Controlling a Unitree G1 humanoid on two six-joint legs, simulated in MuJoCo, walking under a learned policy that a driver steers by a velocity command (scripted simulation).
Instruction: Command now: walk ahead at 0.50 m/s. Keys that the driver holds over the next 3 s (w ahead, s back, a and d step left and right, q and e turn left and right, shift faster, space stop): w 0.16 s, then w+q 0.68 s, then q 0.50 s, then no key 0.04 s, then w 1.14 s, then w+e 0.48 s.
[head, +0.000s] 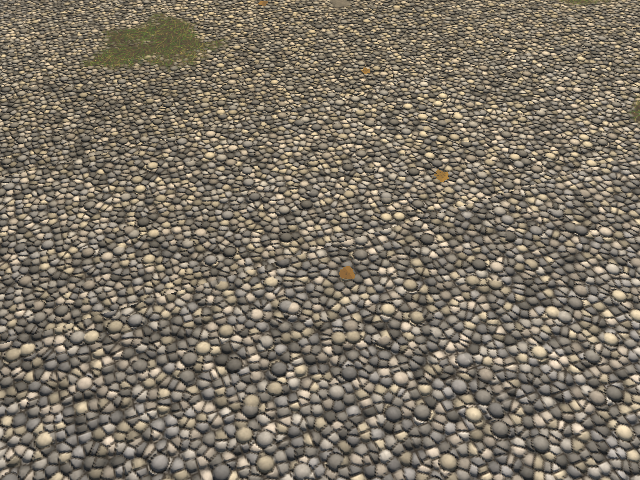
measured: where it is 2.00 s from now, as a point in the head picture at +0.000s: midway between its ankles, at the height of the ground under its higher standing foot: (246, 370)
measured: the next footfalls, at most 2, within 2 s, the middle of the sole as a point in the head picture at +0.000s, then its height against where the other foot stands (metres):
right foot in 0.16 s outside the picture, level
left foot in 0.72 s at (274, 456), level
